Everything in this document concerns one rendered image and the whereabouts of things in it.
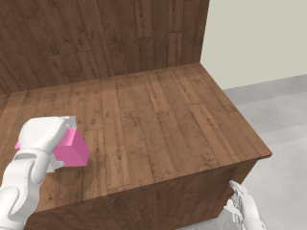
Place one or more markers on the robot left forearm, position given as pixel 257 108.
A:
pixel 19 192

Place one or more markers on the sponge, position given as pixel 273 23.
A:
pixel 72 149

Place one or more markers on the left robot hand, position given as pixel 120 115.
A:
pixel 45 133

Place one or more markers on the table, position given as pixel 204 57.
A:
pixel 164 139

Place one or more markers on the robot right forearm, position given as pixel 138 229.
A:
pixel 251 223

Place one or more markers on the right robot hand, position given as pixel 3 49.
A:
pixel 245 205

